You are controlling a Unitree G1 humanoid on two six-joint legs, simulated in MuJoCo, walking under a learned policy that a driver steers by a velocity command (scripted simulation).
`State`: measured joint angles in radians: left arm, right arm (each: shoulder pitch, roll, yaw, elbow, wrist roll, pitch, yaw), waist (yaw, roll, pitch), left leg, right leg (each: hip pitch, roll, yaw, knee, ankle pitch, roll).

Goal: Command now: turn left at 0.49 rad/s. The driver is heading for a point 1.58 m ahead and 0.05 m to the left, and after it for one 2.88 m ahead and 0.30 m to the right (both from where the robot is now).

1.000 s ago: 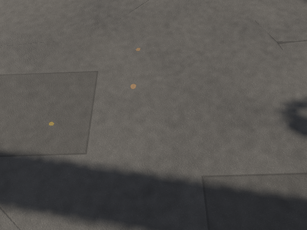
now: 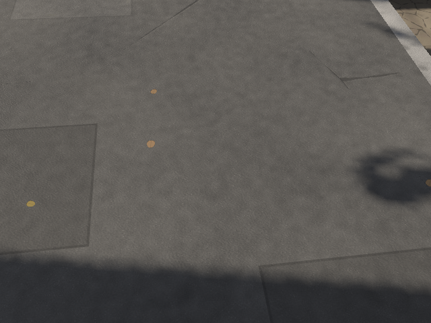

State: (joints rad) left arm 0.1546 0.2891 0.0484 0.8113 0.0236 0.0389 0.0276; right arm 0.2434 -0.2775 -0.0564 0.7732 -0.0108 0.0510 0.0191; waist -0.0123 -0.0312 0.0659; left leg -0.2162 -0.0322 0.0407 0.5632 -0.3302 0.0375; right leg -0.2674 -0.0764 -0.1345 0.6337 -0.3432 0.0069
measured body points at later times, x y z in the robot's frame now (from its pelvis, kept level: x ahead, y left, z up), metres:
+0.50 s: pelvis +0.09 +0.00 +0.01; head +0.10 +0.00 +0.46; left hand +0.20 +0.30 -0.08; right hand +0.17 -0.28 -0.11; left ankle -0.02 +0.08 -0.73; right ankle +0.18 -0.09 -0.72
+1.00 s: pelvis +0.32 +0.06 +0.00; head +0.35 +0.07 +0.45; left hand +0.21 +0.31 -0.13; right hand +0.59 -0.12 -0.07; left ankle +0.41 +0.17 -0.73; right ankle +0.19 -0.09 -0.72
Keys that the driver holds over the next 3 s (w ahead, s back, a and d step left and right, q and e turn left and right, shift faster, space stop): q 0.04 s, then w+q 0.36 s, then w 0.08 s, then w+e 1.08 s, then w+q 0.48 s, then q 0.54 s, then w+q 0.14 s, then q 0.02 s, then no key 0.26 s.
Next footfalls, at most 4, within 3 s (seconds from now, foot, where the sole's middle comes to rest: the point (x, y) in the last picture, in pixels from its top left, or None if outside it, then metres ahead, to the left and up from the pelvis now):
0.52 right None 0.22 -0.08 -0.76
0.98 left None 0.45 0.17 -0.76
1.52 right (223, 248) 0.72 -0.03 -0.76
2.08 left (202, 172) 1.04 0.04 -0.76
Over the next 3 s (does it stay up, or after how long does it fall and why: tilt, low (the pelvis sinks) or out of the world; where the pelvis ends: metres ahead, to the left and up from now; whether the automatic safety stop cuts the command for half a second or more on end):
stays up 1.11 -0.03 0.02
